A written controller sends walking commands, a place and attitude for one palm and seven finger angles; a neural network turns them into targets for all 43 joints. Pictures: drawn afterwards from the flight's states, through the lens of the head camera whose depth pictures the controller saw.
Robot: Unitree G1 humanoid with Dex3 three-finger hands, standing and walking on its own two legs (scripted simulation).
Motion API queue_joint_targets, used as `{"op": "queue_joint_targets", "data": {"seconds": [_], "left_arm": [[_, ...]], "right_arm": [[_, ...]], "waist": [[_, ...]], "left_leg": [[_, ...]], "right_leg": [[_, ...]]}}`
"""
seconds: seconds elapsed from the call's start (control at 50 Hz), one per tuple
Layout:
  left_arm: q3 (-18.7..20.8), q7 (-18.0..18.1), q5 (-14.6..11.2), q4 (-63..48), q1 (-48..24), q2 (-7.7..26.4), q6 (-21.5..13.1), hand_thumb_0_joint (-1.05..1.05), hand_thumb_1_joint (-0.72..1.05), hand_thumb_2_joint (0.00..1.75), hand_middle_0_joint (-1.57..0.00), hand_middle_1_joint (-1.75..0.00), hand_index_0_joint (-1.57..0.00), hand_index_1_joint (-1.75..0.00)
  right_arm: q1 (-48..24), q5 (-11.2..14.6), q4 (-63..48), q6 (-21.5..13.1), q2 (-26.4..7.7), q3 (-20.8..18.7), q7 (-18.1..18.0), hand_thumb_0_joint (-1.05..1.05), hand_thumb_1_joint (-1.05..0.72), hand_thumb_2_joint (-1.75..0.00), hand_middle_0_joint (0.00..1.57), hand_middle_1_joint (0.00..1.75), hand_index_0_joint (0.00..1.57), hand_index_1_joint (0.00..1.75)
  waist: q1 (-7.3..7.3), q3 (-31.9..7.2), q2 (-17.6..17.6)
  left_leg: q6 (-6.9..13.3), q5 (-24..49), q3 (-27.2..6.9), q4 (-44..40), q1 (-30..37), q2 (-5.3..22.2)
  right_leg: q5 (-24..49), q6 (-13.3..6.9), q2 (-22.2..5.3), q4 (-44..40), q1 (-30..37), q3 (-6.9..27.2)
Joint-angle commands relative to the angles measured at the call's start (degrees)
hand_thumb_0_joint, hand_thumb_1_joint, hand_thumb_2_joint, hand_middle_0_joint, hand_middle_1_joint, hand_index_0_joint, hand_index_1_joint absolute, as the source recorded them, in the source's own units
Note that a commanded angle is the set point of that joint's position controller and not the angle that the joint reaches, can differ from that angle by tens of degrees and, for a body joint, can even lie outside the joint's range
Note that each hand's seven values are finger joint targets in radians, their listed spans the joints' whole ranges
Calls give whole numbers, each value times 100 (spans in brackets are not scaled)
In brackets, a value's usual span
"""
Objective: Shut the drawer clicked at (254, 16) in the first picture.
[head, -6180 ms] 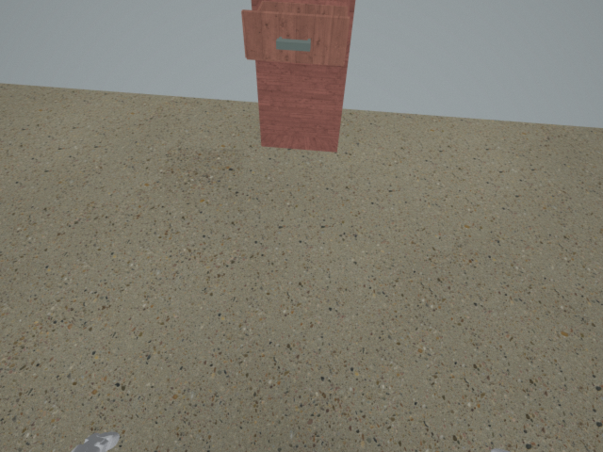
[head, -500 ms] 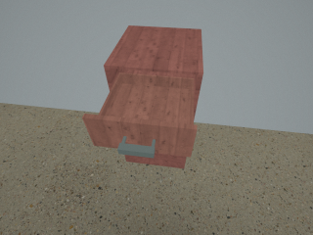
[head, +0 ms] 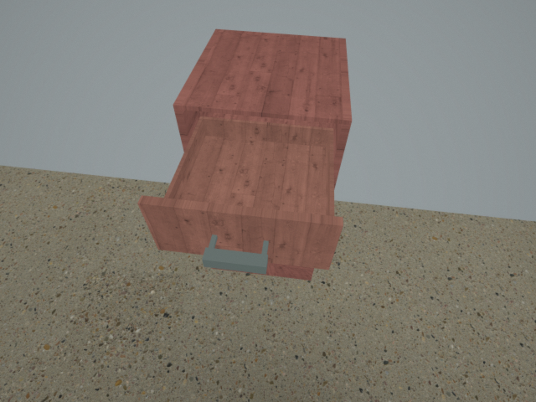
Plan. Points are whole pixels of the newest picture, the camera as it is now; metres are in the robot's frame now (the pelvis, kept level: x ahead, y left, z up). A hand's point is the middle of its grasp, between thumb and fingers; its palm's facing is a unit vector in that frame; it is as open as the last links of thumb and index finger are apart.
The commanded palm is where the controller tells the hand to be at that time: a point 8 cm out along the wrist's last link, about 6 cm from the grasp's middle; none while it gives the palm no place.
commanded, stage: look again from close up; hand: left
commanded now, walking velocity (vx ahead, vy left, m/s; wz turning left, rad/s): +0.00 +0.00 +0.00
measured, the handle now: (237, 251) +0.39 +0.08 -0.07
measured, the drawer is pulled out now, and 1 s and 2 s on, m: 0.30 0.30 0.30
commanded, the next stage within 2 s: shuffle to correct the standing spot in 0.36 s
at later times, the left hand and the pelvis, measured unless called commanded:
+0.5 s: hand out of the picture +0.04 +0.16 -0.17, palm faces +0.01 -0.98 -0.18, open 7.3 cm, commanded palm none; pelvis +0.04 +0.00 +0.00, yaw +0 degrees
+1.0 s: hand out of the picture +0.11 +0.11 -0.18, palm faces -0.04 -0.98 -0.18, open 7.4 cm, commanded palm none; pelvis +0.09 -0.06 +0.00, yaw -4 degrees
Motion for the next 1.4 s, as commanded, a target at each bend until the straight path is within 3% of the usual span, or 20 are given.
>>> {"op": "queue_joint_targets", "data": {"seconds": [0.0,0.1,0.48,0.56,0.62,0.66,0.72,0.74,0.78,0.8,0.84,0.9,0.96,1.02,1.06,1.14,1.32,1.34,1.36,1.38], "left_arm": [[78,16,-53,-137,279,470,-158,0,90,90,-20,-30,-20,-30],[34,33,-72,-8,256,505,-167,0,90,90,-20,-30,-20,-30],[16,12,-83,171,187,574,-124,0,90,90,-20,-30,-20,-30],[131,-105,-10,-78,34,564,57,0,90,90,-20,-30,-20,-30],[256,-192,67,-361,-128,598,167,0,90,90,-20,-30,-20,-30],[293,-232,64,-481,-234,503,145,0,90,90,-20,-30,-20,-30],[307,-257,30,-372,266,373,85,0,90,90,-20,-30,-20,-30],[326,-235,37,-277,497,449,54,0,90,90,-20,-30,-20,-30],[392,-128,34,-149,805,1070,-1,0,90,90,-20,-30,-20,-30],[423,-89,13,-179,921,1202,6,0,90,90,-20,-30,-20,-30],[430,-21,34,-292,498,984,18,0,90,90,-20,-30,-20,-30],[335,31,35,-379,32,834,-106,0,90,90,-20,-30,-20,-30],[208,-12,-86,-266,-153,816,-161,0,90,90,-20,-30,-20,-30],[119,-11,-129,-218,112,571,-122,0,90,90,-20,-30,-20,-30],[91,20,-114,-142,128,644,-63,0,90,90,-20,-30,-20,-30],[129,40,-110,-197,128,831,-62,0,90,90,-20,-30,-20,-30],[130,39,-82,-465,-92,887,-38,0,90,90,-20,-30,-20,-30],[151,257,-11,-401,159,956,-124,0,90,90,-20,-30,-20,-30],[215,224,-32,-727,-93,1278,-175,0,90,90,-20,-30,-20,-30],[192,187,-36,-807,-257,1212,-201,0,90,90,-20,-30,-20,-30]], "right_arm": [[293,32,-128,-178,-560,-52,-59,0,-90,-90,20,30,20,30],[231,48,29,-198,-554,-7,-84,0,-90,-90,20,30,20,30],[192,35,268,-195,-693,14,-120,0,-90,-90,20,30,20,30],[182,-12,180,-86,-1022,-160,-168,0,-90,-90,20,30,20,30],[309,-64,55,-75,-1211,-289,-223,0,-90,-90,20,30,20,30],[222,-97,-18,-116,-1227,-327,-217,0,-90,-90,20,30,20,30],[-94,-99,-107,-128,-1180,-314,-208,0,-90,-90,20,30,20,30],[-79,-74,-119,-125,-1096,-304,-196,0,-90,-90,20,30,20,30],[61,-10,-260,-120,-547,-188,-146,0,-90,-90,20,30,20,30],[-70,-8,-302,-57,-563,-200,-161,0,-90,-90,20,30,20,30],[-372,-25,-376,-61,-636,-240,-132,0,-90,-90,20,30,20,30],[-30,1,-229,-91,-252,-137,-88,0,-90,-90,20,30,20,30],[409,36,83,-108,-59,12,-111,0,-90,-90,20,30,20,30],[104,44,-25,-177,-548,-35,-156,0,-90,-90,20,30,20,30],[-116,71,-36,-169,-522,-13,-187,0,-90,-90,20,30,20,30],[-171,70,-185,-121,-661,-80,-194,0,-90,-90,20,30,20,30],[-321,52,-384,-62,-747,-132,-110,0,-90,-90,20,30,20,30],[-590,109,-781,-96,-1070,-231,-112,0,-90,-90,20,30,20,30],[-266,49,-906,-30,-739,-186,-33,0,-90,-90,20,30,20,30],[-212,38,-934,-6,-668,-175,-12,0,-90,-90,20,30,20,30]], "waist": [[-3,7,-36],[4,-7,6],[-8,89,-63],[-52,533,425],[-131,583,783],[-91,395,508],[206,80,301],[277,38,4],[252,-68,-1653],[420,-127,-1469],[275,297,-978],[-18,-114,-43],[-176,-191,-59],[136,12,174],[168,114,640],[127,-324,243],[78,-436,-53],[66,-383,95],[-57,-714,-410],[-121,-673,-602]], "left_leg": [[-110,-69,-915,-781,63,798],[-129,655,-824,-654,334,813],[-127,690,-740,-704,713,897],[113,-868,-1221,-1196,560,1428],[689,-685,-1739,-1355,749,2195],[824,172,-1584,-1106,751,2307],[411,680,-815,-363,199,1862],[189,301,-556,141,-246,1530],[-313,-1820,509,1745,-1517,293],[-314,-2589,267,2740,-1545,290],[-262,-2055,-219,3611,-2004,531],[-375,-1742,-238,2363,-1070,534],[-459,86,-109,-17,419,344],[-162,2114,-721,-246,487,1126],[-75,2379,-835,-275,365,1117],[-108,2898,-777,-125,837,1114],[-141,1557,-746,-287,693,1036],[-269,2116,-468,886,452,1070],[-272,109,-460,844,-156,619],[-301,-534,-391,834,-270,516]], "right_leg": [[270,-337,-399,-443,128,495],[705,-311,-429,-446,253,486],[585,-272,-382,-489,351,373],[-600,-263,12,210,-504,67],[-1643,-221,76,1843,-1459,-161],[-1683,-252,-126,2035,-1448,-54],[-777,-281,-8,623,-137,-313],[-196,-335,-7,-37,507,-174],[295,-1144,-1467,-913,1336,1812],[-549,-1641,-1823,-1396,1020,2345],[-278,-1801,-1613,-1328,715,2094],[1747,-1584,-1386,-825,572,1097],[2065,-959,-844,-381,253,489],[1288,-330,-388,-357,235,325],[1310,-289,-499,-342,403,370],[1973,-330,-662,-203,471,397],[1185,-324,-629,-317,379,440],[3114,-38,-839,-244,301,601],[2448,-372,-1095,-141,735,935],[1780,-655,-1199,-211,582,978]]}}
